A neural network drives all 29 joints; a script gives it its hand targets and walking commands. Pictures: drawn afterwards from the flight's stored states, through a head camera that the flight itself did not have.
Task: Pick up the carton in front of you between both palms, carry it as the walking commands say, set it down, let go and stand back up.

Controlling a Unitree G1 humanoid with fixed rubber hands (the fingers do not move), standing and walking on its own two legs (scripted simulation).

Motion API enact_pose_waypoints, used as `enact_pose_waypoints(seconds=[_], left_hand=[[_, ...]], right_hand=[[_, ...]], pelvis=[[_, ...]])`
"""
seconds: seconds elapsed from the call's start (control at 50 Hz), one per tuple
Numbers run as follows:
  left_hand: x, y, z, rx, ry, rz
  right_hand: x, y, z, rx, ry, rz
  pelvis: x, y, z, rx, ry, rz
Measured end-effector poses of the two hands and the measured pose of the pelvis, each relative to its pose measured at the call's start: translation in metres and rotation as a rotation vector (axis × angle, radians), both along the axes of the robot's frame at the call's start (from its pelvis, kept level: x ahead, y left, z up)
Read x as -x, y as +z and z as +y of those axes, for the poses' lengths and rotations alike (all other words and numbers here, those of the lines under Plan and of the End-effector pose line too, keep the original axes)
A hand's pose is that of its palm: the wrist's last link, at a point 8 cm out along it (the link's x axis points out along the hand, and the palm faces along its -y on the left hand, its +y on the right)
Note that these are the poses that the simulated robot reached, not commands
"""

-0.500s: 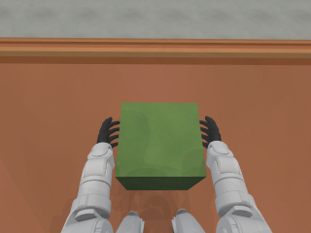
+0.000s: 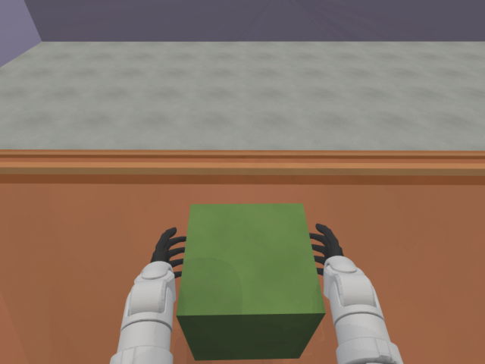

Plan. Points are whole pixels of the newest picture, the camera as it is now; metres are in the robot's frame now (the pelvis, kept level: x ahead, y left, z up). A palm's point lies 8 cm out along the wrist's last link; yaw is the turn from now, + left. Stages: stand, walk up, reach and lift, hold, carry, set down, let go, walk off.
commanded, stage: reach and lift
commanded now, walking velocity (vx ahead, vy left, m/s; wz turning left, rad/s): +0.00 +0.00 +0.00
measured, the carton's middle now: (247, 284) +0.29 +0.00 -0.05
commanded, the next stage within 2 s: hold in 0.94 s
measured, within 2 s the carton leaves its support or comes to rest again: neither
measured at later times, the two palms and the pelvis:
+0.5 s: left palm (161, 265) +0.29 +0.15 +0.03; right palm (333, 261) +0.29 -0.15 +0.03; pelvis +0.00 +0.00 +0.00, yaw +0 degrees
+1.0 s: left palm (159, 262) +0.29 +0.15 +0.04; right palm (335, 257) +0.29 -0.15 +0.04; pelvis +0.01 +0.00 +0.01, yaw +0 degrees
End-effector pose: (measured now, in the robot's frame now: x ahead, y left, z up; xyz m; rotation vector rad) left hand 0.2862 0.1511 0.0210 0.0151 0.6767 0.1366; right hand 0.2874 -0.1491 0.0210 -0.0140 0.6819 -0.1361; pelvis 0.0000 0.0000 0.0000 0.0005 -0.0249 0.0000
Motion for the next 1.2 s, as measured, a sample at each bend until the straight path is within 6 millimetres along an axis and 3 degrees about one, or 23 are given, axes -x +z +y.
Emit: enact_pose_waypoints(seconds=[0.24,0.78,1.2], left_hand=[[0.001,0.001,0.0,-0.002,-0.007,0.014],[-0.006,0.013,0.0,-0.022,-0.02,0.014],[0.004,0.034,0.0,-0.015,-0.016,-0.008]], right_hand=[[0.003,0.001,0.0,0.004,-0.004,0.014],[-0.004,0.013,0.0,0.021,0.011,0.012],[0.005,0.034,0.0,0.015,0.005,-0.011]], pelvis=[[0.015,-0.002,0.001,0.0,-0.002,-0.029],[-0.008,0.006,0.002,0.001,-0.004,-0.044],[0.0,0.007,0.002,0.001,-0.004,-0.093]])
